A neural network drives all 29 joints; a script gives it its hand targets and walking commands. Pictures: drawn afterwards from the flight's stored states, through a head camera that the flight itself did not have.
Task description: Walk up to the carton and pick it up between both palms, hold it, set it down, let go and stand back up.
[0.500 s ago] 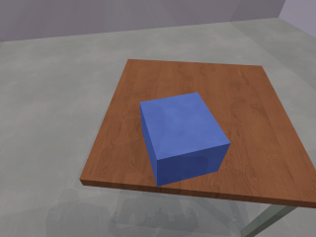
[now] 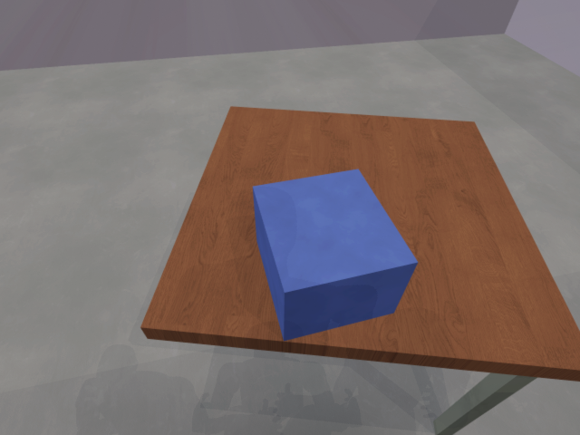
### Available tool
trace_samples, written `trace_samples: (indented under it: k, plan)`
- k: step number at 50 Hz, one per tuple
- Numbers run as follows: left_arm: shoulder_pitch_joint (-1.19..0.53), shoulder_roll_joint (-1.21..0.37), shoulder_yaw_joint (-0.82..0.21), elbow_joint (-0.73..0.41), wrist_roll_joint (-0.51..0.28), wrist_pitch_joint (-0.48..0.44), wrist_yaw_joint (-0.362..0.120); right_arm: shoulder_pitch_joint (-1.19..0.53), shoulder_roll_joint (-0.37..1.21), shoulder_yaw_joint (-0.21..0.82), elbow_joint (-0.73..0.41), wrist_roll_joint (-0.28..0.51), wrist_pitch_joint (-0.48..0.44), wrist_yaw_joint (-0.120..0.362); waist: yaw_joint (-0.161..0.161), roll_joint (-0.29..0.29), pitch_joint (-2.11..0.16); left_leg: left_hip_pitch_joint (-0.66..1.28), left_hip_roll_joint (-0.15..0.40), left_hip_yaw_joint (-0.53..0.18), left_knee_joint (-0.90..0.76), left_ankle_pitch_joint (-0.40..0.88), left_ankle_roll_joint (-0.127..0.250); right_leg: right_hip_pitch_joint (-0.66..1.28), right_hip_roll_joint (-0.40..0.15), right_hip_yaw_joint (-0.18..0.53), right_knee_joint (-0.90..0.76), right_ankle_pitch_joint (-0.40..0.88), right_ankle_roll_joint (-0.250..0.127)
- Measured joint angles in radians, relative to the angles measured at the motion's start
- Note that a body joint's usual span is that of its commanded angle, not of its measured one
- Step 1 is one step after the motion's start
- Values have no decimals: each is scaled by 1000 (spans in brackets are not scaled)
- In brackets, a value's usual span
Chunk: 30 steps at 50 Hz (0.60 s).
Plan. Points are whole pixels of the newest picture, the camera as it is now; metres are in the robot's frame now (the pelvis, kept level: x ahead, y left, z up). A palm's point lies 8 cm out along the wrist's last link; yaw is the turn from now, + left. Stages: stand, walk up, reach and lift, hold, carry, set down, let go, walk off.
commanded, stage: stand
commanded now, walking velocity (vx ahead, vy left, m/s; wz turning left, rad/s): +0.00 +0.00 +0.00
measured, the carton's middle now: (323, 249) +0.47 -0.06 -0.05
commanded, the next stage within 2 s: none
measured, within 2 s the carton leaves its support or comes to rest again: neither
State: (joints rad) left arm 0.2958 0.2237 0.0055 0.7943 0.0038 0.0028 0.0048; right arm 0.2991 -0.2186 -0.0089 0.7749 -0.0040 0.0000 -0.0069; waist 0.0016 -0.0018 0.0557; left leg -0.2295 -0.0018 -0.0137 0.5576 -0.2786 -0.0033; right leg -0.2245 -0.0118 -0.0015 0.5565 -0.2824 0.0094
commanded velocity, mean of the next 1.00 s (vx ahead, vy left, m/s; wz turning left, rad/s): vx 0.00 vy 0.00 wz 0.00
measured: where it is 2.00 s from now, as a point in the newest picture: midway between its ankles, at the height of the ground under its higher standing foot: outside the picture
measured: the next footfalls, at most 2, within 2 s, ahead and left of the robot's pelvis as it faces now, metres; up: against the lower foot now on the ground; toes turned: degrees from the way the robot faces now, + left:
none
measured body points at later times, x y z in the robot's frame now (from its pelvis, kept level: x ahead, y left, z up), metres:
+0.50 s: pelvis +0.00 +0.00 +0.00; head +0.00 +0.00 +0.45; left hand +0.06 +0.25 -0.13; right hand +0.06 -0.25 -0.13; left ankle +0.02 +0.12 -0.73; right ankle +0.01 -0.13 -0.73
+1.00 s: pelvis +0.01 +0.00 +0.01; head +0.01 +0.00 +0.46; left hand +0.05 +0.25 -0.14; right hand +0.05 -0.24 -0.14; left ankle +0.02 +0.12 -0.73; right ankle +0.01 -0.13 -0.73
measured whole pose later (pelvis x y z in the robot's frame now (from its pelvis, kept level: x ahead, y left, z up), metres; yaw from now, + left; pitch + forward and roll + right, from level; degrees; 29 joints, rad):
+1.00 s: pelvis +0.01 +0.00 +0.01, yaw +0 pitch -3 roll +0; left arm 0.30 0.21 0.00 0.92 0.00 0.00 0.02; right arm 0.30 -0.21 -0.01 0.91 0.00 0.00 -0.02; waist 0.00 0.00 0.05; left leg -0.20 0.00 -0.01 0.49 -0.25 0.00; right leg -0.19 -0.01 0.01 0.49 -0.25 0.02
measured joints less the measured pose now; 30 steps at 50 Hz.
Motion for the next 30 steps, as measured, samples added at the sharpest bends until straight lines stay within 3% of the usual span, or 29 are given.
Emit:
trace_samples:
  k: [30]
  plan:
    - [11, -3, -1, 75, -1, -3, 9, 5, 3, 3, 79, 2, -3, -10, 1, 1, -6, 15, 0, -1, -37, 19, 0, 15, 0, 5, -40, 20, 3]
